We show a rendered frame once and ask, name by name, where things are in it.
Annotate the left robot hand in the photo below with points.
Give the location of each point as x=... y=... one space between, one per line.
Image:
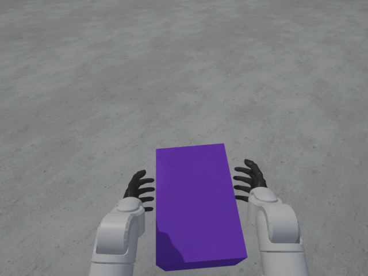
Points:
x=134 y=191

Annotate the robot right forearm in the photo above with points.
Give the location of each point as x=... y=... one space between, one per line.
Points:
x=279 y=234

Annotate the robot left forearm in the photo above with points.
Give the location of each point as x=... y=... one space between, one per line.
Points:
x=116 y=240

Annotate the carton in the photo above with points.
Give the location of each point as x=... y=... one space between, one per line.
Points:
x=197 y=220

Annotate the right robot hand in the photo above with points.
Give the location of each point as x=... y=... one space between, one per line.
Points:
x=256 y=179

